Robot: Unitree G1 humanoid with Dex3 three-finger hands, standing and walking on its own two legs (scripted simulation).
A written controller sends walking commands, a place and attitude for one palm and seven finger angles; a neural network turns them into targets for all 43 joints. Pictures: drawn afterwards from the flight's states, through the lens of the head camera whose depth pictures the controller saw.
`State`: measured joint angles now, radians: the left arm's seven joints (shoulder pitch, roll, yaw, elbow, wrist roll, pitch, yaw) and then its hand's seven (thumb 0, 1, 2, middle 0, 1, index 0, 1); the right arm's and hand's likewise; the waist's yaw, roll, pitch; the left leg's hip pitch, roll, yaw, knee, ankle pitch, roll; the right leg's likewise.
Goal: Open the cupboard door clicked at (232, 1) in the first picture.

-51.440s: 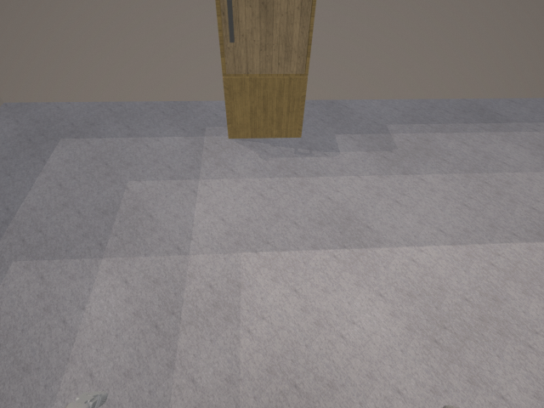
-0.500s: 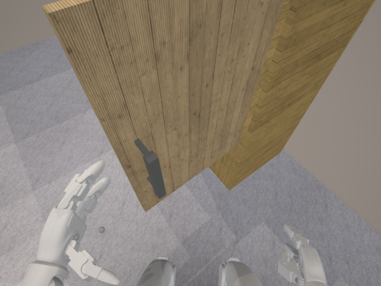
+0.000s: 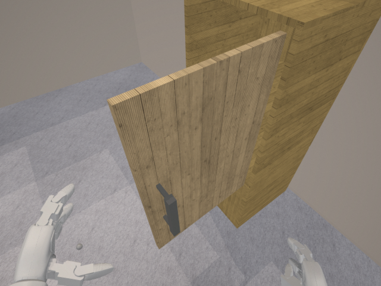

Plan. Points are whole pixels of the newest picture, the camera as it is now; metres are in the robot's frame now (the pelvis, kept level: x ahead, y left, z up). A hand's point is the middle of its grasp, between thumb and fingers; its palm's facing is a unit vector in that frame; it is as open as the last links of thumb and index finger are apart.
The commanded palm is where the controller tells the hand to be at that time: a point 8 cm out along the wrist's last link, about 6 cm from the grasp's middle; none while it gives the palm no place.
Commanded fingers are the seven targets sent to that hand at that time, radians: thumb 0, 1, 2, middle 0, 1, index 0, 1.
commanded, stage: draw the hand back to the body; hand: left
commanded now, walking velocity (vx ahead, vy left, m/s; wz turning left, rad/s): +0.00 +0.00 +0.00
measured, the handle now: (168, 211) +0.31 +0.09 -0.05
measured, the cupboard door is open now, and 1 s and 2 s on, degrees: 92 92 92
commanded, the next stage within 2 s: step back with the hand held close in 0.86 s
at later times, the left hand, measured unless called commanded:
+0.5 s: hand (21, 197) +0.20 +0.26 +0.19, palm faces +0.44 -0.79 -0.42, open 8.9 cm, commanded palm +0.15 +0.30 +0.20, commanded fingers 0.00 0.90 0.90 -0.20 -0.30 -0.20 -0.30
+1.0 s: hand (31, 205) +0.19 +0.24 +0.19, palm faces +0.44 -0.80 -0.40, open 7.4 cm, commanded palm +0.14 +0.28 +0.21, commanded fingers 0.00 0.90 0.90 -0.20 -0.30 -0.20 -0.30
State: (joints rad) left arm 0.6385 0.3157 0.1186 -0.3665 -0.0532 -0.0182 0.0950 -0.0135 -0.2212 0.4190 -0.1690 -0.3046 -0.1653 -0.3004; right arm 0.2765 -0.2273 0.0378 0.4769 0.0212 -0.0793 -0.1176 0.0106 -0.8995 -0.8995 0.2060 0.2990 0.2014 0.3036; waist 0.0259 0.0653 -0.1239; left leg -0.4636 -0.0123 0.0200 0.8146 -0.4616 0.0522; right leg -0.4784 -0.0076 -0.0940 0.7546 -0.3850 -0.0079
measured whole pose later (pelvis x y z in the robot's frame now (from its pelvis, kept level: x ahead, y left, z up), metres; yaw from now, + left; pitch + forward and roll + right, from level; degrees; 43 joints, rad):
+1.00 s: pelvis -0.01 -0.02 +0.04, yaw -1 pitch -5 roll -1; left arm 0.46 0.33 0.33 -0.38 -0.05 -0.09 0.11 0.01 0.89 0.90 -0.22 -0.31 -0.21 -0.30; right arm 0.20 -0.23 0.02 0.66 -0.01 -0.13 -0.08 0.01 -0.90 -0.90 0.21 0.30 0.20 0.30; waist 0.07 0.07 0.03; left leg -0.04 0.00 0.04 0.40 -0.27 0.02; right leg -0.08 0.02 -0.07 0.37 -0.20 -0.03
